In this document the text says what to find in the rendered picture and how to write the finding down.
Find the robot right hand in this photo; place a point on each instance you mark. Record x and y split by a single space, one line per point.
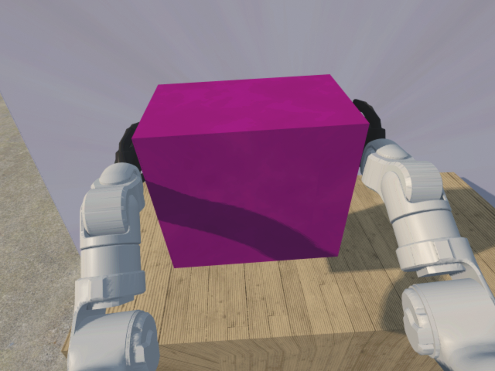
375 131

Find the pedestal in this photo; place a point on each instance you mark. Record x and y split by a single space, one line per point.
319 314

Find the robot right forearm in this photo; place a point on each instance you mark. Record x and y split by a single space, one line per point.
418 209

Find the carton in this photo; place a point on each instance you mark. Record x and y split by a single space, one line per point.
245 171

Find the left robot upper arm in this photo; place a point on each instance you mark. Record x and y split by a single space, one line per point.
121 341

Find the robot left forearm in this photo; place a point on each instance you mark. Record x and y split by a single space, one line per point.
110 262

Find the robot left hand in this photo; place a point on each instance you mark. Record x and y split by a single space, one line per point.
126 152

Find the right robot upper arm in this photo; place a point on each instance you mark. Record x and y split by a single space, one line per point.
453 322

